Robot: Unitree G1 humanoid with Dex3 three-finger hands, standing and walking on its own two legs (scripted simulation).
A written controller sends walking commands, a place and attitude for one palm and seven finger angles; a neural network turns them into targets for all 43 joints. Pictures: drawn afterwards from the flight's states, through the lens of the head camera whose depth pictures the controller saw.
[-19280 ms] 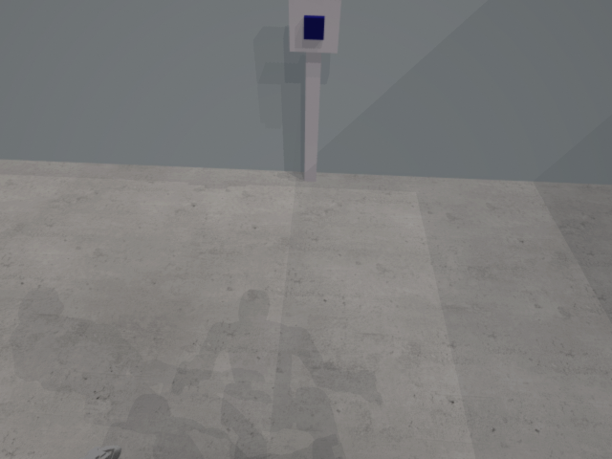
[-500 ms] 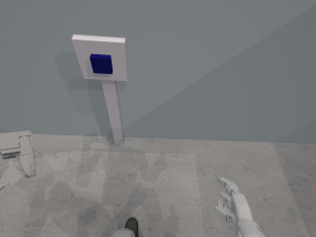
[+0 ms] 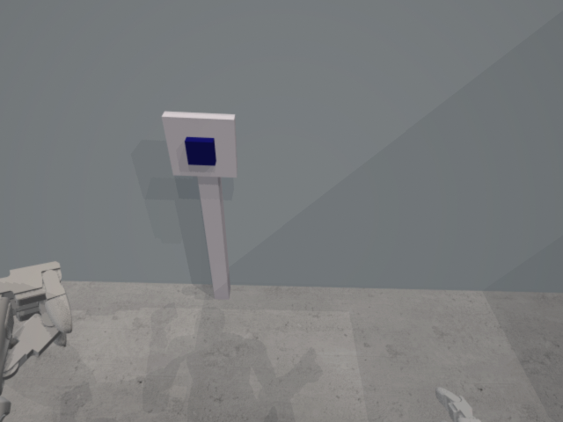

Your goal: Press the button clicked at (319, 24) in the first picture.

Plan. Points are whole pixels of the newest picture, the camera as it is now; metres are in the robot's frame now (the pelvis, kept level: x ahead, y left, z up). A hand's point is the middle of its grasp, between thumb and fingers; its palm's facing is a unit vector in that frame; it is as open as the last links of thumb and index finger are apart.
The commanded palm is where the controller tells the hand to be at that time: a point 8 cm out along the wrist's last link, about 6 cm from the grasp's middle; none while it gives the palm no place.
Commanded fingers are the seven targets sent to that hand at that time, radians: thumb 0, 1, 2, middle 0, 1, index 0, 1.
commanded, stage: stop stepping back and stand still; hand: left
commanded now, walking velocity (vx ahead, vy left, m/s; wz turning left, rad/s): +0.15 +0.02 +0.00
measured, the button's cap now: (201, 150) +0.77 +0.26 -0.01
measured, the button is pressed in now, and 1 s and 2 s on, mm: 0 0 0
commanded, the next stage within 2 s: let the arm hang, fingers relaxed in 0.30 s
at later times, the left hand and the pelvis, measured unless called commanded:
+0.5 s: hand (89, 368) +0.18 +0.26 +0.03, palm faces +0.27 -0.87 -0.42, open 3.0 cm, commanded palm none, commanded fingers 0.00 0.90 0.90 -1.08 -1.26 -1.08 -1.26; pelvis -0.02 +0.01 -0.01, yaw +2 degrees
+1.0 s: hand out of the picture -0.10 +0.18 -0.16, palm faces +0.08 -0.97 -0.23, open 5.7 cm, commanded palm none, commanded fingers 0.00 0.90 0.90 -0.20 -0.30 -0.20 -0.30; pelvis -0.03 +0.00 +0.01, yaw +2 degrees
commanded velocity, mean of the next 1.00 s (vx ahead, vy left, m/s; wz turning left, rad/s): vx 0.02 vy -0.01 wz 0.00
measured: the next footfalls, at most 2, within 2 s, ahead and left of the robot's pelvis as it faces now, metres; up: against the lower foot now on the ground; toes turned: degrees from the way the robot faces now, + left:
none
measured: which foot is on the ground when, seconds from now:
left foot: down 0.00-1.00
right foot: down 0.00-1.00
